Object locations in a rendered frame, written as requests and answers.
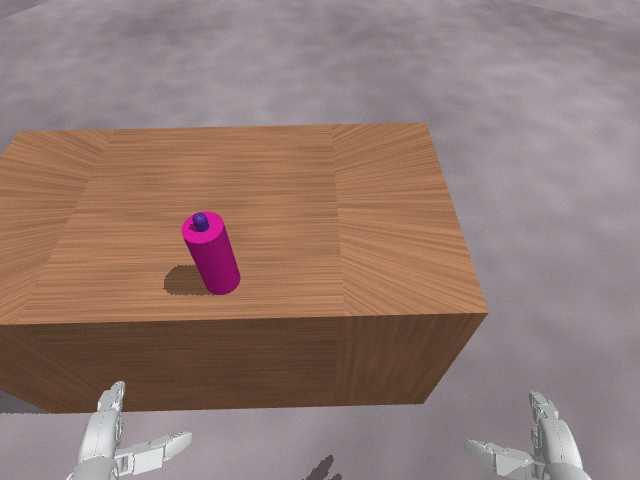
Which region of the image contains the left robot arm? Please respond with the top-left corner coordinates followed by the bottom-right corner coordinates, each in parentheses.
top-left (66, 457), bottom-right (119, 480)

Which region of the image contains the right robot arm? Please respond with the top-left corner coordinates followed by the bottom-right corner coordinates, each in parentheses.
top-left (542, 462), bottom-right (592, 480)

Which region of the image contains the bottle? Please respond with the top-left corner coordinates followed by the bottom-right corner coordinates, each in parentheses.
top-left (181, 211), bottom-right (240, 295)

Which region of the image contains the left robot hand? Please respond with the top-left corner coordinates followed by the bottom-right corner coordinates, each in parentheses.
top-left (76, 381), bottom-right (192, 476)

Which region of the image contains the right robot hand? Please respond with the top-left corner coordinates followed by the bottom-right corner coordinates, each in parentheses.
top-left (464, 391), bottom-right (583, 480)

